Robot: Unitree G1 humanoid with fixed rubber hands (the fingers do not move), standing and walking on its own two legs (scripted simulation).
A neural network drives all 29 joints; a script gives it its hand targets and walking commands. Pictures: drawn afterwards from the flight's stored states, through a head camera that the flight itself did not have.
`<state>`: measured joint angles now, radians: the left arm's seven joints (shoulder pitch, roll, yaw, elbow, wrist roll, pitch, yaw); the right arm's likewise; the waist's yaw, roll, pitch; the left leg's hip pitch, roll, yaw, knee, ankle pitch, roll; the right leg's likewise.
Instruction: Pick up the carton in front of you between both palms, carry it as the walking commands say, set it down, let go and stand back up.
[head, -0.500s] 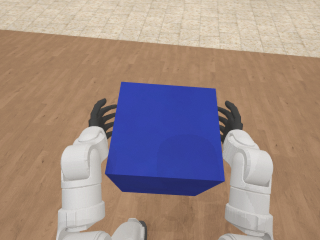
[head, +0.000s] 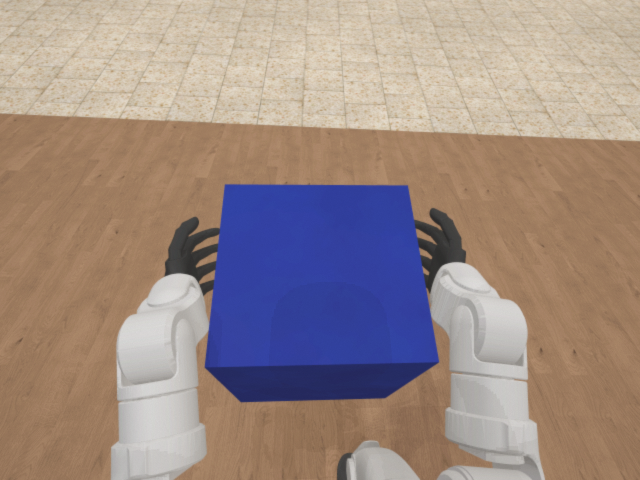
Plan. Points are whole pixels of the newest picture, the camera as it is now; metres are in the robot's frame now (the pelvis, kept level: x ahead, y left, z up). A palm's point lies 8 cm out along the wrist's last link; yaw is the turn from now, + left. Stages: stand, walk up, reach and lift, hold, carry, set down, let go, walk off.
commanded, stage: carry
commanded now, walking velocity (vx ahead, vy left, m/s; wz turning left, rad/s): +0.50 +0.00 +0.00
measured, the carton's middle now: (315, 305) +0.33 -0.01 +0.02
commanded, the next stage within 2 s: none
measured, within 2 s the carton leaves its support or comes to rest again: neither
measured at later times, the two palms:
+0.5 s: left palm (209, 137) +0.64 +0.15 +0.05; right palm (380, 133) +0.66 -0.15 +0.04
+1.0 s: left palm (227, 69) +0.97 +0.15 -0.01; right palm (355, 68) +0.96 -0.15 +0.00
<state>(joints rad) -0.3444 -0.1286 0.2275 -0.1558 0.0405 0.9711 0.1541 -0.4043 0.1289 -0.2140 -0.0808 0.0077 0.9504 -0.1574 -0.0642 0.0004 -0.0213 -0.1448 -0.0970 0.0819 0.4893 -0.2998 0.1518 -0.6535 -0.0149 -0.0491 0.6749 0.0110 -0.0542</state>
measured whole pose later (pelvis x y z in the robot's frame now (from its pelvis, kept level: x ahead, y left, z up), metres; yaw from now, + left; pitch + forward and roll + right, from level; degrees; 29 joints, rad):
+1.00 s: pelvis +0.64 +0.01 -0.09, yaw +0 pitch +5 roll -1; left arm -0.36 -0.12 0.23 -0.11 0.03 0.97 0.16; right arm -0.40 0.12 -0.22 -0.05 0.01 0.95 -0.16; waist -0.06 0.00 -0.04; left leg -0.19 -0.09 0.07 0.50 -0.27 0.15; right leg -0.69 -0.04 -0.02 0.77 -0.05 -0.05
